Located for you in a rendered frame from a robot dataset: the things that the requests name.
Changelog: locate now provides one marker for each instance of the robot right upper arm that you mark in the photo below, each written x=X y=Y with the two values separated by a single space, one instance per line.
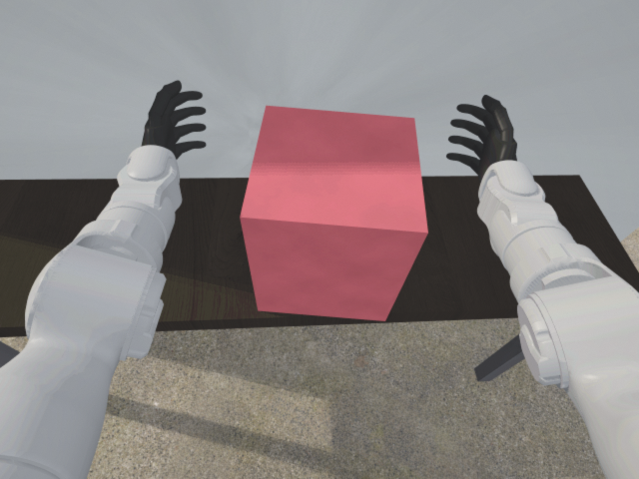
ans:
x=584 y=338

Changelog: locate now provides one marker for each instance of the robot left upper arm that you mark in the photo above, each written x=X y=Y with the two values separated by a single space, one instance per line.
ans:
x=95 y=310

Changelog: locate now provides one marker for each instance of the robot left forearm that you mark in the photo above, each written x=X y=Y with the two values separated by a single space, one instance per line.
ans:
x=135 y=224

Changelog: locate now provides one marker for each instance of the robot right forearm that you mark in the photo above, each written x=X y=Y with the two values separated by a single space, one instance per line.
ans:
x=534 y=247

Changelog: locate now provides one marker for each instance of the table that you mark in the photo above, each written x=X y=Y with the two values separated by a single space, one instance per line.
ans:
x=455 y=276

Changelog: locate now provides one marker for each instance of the carton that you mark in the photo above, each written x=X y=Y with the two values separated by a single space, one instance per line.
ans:
x=333 y=216

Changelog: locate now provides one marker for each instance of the left robot hand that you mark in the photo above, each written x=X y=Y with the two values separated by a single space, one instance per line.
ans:
x=160 y=129

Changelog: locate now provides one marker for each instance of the right robot hand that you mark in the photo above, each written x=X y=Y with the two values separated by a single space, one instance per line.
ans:
x=496 y=136

